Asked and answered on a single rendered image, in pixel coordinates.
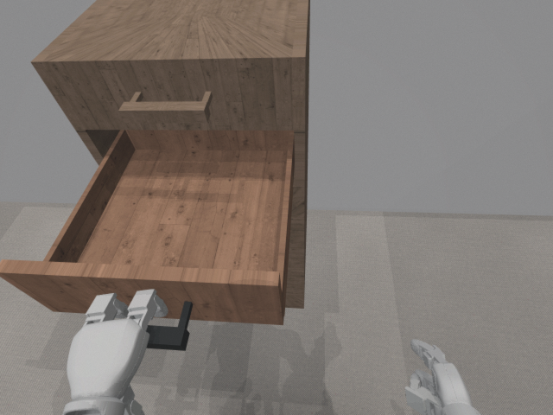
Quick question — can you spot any robot left forearm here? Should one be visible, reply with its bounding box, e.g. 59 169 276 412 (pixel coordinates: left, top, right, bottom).
62 396 125 415

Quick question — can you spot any right robot hand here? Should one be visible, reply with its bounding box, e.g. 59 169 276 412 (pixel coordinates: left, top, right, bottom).
405 339 473 415

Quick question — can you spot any handle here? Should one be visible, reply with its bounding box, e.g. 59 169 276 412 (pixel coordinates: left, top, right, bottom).
118 101 211 123
146 302 193 351

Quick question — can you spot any cabinet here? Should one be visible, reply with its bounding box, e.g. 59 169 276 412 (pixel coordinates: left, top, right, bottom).
31 0 310 309

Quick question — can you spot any drawer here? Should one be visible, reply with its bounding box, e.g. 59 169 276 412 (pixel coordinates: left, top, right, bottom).
0 130 295 325

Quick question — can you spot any left robot hand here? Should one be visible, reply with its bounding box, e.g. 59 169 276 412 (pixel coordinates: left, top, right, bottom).
67 289 168 415

